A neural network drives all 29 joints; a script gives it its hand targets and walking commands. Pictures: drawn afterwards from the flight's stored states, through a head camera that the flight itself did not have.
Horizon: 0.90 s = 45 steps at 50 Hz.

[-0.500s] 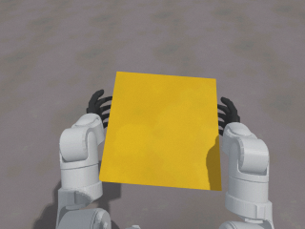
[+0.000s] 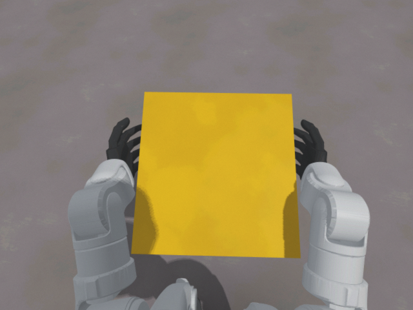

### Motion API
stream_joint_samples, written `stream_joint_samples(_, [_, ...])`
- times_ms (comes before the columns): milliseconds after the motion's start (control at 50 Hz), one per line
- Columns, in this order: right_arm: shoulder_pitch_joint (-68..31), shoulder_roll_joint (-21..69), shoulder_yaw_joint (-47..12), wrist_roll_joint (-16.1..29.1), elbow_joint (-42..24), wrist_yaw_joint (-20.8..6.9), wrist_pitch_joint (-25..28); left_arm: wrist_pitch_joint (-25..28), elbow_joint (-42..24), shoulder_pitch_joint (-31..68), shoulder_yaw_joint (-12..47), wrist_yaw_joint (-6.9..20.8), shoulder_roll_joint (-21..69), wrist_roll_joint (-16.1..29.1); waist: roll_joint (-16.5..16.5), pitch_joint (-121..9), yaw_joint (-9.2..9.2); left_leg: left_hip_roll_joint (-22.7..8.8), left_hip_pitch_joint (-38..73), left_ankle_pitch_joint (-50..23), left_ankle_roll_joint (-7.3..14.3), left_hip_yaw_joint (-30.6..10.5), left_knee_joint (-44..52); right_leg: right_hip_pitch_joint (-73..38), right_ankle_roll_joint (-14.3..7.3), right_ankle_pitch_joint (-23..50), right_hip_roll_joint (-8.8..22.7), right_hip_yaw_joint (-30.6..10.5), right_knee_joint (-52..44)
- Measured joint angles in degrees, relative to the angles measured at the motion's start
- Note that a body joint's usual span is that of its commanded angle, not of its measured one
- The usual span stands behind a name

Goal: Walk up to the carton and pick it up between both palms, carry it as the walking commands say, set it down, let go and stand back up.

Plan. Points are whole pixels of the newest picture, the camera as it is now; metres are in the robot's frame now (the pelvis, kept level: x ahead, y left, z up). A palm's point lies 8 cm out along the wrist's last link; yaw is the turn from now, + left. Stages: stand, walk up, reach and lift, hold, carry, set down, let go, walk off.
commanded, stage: carry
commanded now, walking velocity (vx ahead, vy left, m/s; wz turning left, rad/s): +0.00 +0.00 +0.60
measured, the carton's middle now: (215, 178) +0.36 -0.02 +0.00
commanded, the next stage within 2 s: none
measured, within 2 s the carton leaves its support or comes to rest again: neither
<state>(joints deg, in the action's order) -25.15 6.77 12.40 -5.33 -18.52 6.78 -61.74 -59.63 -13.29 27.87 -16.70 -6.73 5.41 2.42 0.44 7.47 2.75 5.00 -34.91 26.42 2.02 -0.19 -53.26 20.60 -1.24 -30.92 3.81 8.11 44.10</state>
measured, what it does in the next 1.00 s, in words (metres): walks ahead, turning left: right foot, then left foot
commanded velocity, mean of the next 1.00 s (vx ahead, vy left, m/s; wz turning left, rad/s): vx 0.00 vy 0.00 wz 0.59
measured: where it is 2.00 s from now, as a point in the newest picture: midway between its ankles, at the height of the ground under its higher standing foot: (187, 147)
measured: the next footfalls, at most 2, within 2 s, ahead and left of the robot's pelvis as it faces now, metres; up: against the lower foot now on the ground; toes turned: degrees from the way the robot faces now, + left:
right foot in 0.30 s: +0.05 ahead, -0.10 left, +0.00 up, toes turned +1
left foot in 0.52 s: +0.16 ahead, +0.09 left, +0.00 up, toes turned +19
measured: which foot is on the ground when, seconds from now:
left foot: down 0.00-0.32, up 0.34-0.50, down 0.52-0.76, up 0.78-0.96, down 0.98-1.00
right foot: down 0.00-0.12, up 0.14-0.28, down 0.30-0.58, up 0.60-0.72, down 0.74-1.00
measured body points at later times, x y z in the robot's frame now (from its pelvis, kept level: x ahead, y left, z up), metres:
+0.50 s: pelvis +0.13 -0.03 -0.02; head +0.17 -0.05 +0.43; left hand +0.42 +0.20 +0.09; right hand +0.49 -0.11 +0.08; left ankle +0.09 +0.08 -0.69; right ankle +0.01 -0.10 -0.71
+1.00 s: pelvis +0.32 -0.04 -0.04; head +0.34 -0.07 +0.41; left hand +0.51 +0.28 +0.09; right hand +0.69 +0.01 +0.07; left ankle +0.24 +0.06 -0.71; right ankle +0.18 -0.13 -0.71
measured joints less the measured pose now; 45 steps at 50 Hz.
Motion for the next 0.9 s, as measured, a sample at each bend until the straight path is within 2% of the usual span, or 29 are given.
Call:
stream_joint_samples(40, [1.2, 0.0, 0.0, 0.0, -0.8, -0.1, 0.0, 0.1, -0.1, -0.7, 0.5, 0.0, 0.4, -0.2, 0.0, -1.4, 0.39, -0.8, -0.1, -0.9, 0.0, 1.0, 2.0, -0.9, 0.0, -1.3, 0.5, 2.1, 0.0])
stream_joint_samples(80, [1.6, 0.1, 0.0, 0.3, -0.9, -0.1, 0.0, 0.1, -0.7, -1.5, 0.8, 0.0, 0.5, -0.4, -0.1, -3.4, 0.38, -1.2, 0.8, -5.9, 0.1, 1.0, 9.0, -0.9, 0.0, -2.9, 0.8, 3.8, 0.6])
stream_joint_samples(100, [1.6, 0.4, 0.0, 0.4, -0.9, -0.2, 0.3, 0.1, -1.2, -1.7, 0.7, 0.0, 0.5, -0.4, -1.1, -3.3, 0.22, -0.4, 1.4, -7.3, 0.3, 1.2, 9.7, -0.9, 0.0, -3.1, 1.7, 4.0, 2.1])
stream_joint_samples(140, [1.6, 1.0, 0.0, 0.4, -0.8, -0.2, 0.7, 0.1, -2.1, -2.4, 0.4, 0.0, 0.5, -0.4, -2.2, -2.6, -0.69, 0.4, 2.6, -6.9, 0.4, 1.2, 9.9, 0.7, 0.4, -2.3, 2.3, 2.0, 8.1])
stream_joint_samples(200, [1.6, 1.8, 0.0, 0.4, 0.9, -0.2, 1.4, 0.1, -2.2, -3.4, -0.2, 0.0, 0.4, -0.5, -2.2, -2.4, -2.37, 0.3, 5.0, -5.5, 0.4, 1.1, 10.0, 3.5, 0.8, -3.5, 0.1, -3.0, 15.6])
stream_joint_samples(260, [1.6, 2.3, 0.0, 0.4, 0.6, -0.2, 1.5, 0.1, -3.1, -4.0, -0.3, 0.2, 0.3, -0.5, -2.1, -2.4, -2.91, 0.6, 7.2, -5.0, 0.4, 0.9, 11.0, 5.2, 0.8, -3.9, -0.5, -5.0, 14.4])
stream_joint_samples(280, [1.6, 2.3, 0.0, 0.4, 0.4, -0.2, 1.5, 0.1, -3.3, -3.9, -0.3, 0.3, 0.3, -0.4, -2.0, -2.6, -2.92, 0.8, 7.4, -4.8, 0.4, 0.7, 11.0, 5.3, 0.8, -3.4, -0.5, -5.2, 11.2])
stream_joint_samples(300, [1.6, 2.4, 0.0, 0.4, 0.2, -0.2, 1.5, 0.1, -3.5, -3.9, -0.2, 0.3, 0.3, -0.4, -2.0, -3.2, -2.98, 0.9, 7.3, -4.4, 0.2, 0.5, 10.7, 5.0, 0.8, 0.1, -0.5, -5.4, 6.1])
stream_joint_samples(320, [1.6, 2.2, 0.0, 0.4, 0.1, -0.2, 1.5, 0.2, -3.3, -3.9, -0.1, 0.4, 0.4, -0.4, -1.4, -3.8, -2.79, 0.6, 6.6, -3.8, 0.1, 0.2, 9.2, 4.1, 0.4, 1.1, -0.7, -4.8, 3.8])
stream_joint_samples(380, [2.9, 0.8, 0.0, 0.4, 0.5, -0.1, 1.2, 0.7, -0.2, -3.1, 1.0, 0.4, 0.5, -0.7, -0.4, -5.0, -0.10, 0.1, 3.7, 3.3, 0.1, 0.4, -3.1, 0.7, -1.5, -2.2, 0.0, 0.1, 3.7])
stream_joint_samples(420, [3.3, -0.1, 0.0, 0.4, 1.3, 0.0, 0.3, 0.7, 2.1, -2.9, 1.7, 0.3, 0.5, -1.2, -0.3, -6.0, 0.64, -0.3, 2.4, 3.7, 0.1, 1.1, -9.1, -2.0, -1.7, -4.1, 0.9, 3.0, 3.7])
stream_joint_samples(480, [3.2, -0.2, 0.0, 0.5, 2.6, 0.0, -0.1, 0.7, 2.8, -3.9, 1.9, 0.3, 0.5, -1.7, -0.3, -8.2, 0.49, -1.6, 2.3, 2.4, 0.1, 2.8, -5.3, -5.0, -1.7, -6.8, 1.5, 6.1, 3.7])
stream_joint_samples(540, [3.2, 0.0, 0.0, 0.5, 4.2, -0.1, -0.1, 0.3, 3.3, -4.3, 1.7, 0.2, 0.4, -2.0, -1.1, -11.7, -0.33, -1.4, 2.5, -3.9, 0.0, 3.6, 4.0, -6.0, -1.6, -9.9, 2.3, 8.6, 5.3])
stream_joint_samples(560, [3.1, 0.4, 0.0, 0.5, 5.1, -0.1, 0.2, 0.0, 3.3, -4.5, 1.4, 0.2, 0.2, -2.0, -2.7, -11.7, -0.88, -0.4, 3.4, -3.4, -0.1, 4.1, 3.8, -5.6, -1.0, -9.5, 3.9, 8.2, 8.5])
stream_joint_samples(580, [2.8, 0.8, 0.0, 0.5, 6.0, -0.1, 0.3, -0.2, 3.3, -5.0, 1.1, 0.2, 0.1, -2.0, -3.2, -11.6, -1.43, -0.2, 4.2, -2.0, -0.1, 4.2, 3.4, -3.9, 0.1, -6.9, 4.2, 6.2, 13.7])
stream_joint_samples(620, [2.0, 1.0, 0.0, 0.5, 8.6, 0.1, 0.3, -0.8, 4.2, -5.3, 0.6, 0.0, -0.4, -2.0, -3.1, -10.8, -2.42, -0.6, 6.2, 0.2, -0.1, 4.2, 2.7, 0.6, 2.4, -7.3, 1.9, -0.4, 26.5])
stream_joint_samples(640, [1.9, 1.0, 0.0, 0.5, 9.9, 0.2, 0.3, -1.0, 5.1, -5.4, 0.6, -0.1, -0.7, -2.0, -2.9, -10.8, -2.59, -0.6, 7.4, 0.8, -0.1, 4.1, 3.0, 2.5, 2.6, -8.3, 0.9, -3.0, 30.1])
stream_joint_samples(680, [2.1, 1.0, 0.0, 0.5, 11.4, 0.5, 0.3, -1.2, 6.5, -5.5, 0.6, -0.1, -1.0, -2.0, -2.7, -10.5, -2.68, -0.5, 9.6, 1.1, -0.3, 3.7, 4.5, 5.0, 2.6, -9.8, 0.5, -6.0, 28.6])
stream_joint_samples(720, [2.3, 1.1, 0.0, 0.5, 11.1, 0.6, 0.1, -1.2, 6.8, -5.4, 0.6, 0.0, -1.0, -2.0, -2.4, -10.5, -2.41, -0.5, 10.6, 1.2, -1.0, 2.6, 5.6, 5.5, 2.6, -7.4, 0.5, -7.2, 17.2])
stream_joint_samples(740, [2.4, 0.9, 0.0, 0.5, 10.5, 0.8, -0.1, -1.2, 6.9, -5.0, 0.7, 0.1, -1.0, -2.0, -2.1, -10.6, -2.41, -0.6, 10.6, 1.5, -1.1, 1.9, 5.1, 4.7, 2.3, -2.4, 0.5, -7.0, 10.8])
stream_joint_samples(760, [2.4, 0.5, 0.0, 0.5, 10.0, 0.8, -0.3, -1.0, 7.4, -4.4, 0.7, 0.2, -0.7, -2.0, -1.3, -10.5, -1.91, -1.3, 10.0, 1.9, -1.1, 1.2, 3.3, 3.8, 1.1, -2.1, 0.2, -5.3, 10.0])
stream_joint_samples(800, [2.4, -0.7, 0.0, 0.5, 9.5, 0.8, -0.7, -0.6, 9.2, -2.9, 1.0, 0.1, -0.4, -2.1, -0.9, -10.5, 0.24, -1.6, 7.0, 5.4, -1.1, 1.3, -5.5, 1.5, -1.0, -5.3, 1.1, -0.9, 10.0])
stream_joint_samples(820, [2.4, -1.1, 0.0, 0.5, 9.1, 0.8, -0.9, -0.4, 9.7, -2.3, 1.3, 0.1, -0.4, -2.1, -1.0, -10.5, 0.84, -1.6, 5.6, 5.7, -1.1, 1.3, -9.9, 0.4, -1.3, -6.5, 1.7, 1.0, 10.0])
stream_joint_samples(860, [2.3, -1.1, 0.0, 0.6, 8.1, 0.8, -1.0, -0.2, 9.0, -2.3, 1.5, 0.1, -0.4, -2.1, -1.0, -10.5, 0.82, -1.6, 3.6, 5.3, -1.1, 1.4, -15.5, -1.7, -1.4, -8.5, 2.4, 3.6, 10.0])
stream_joint_samples(900, [1.9, -0.9, 0.0, 0.7, 7.8, 0.7, -1.1, -0.2, 7.7, -3.0, 1.5, 0.1, -0.4, -2.1, -1.0, -10.5, 0.07, -1.6, 2.8, 5.0, -1.1, 2.1, -16.3, -3.9, -1.4, -10.6, 2.7, 5.2, 10.0])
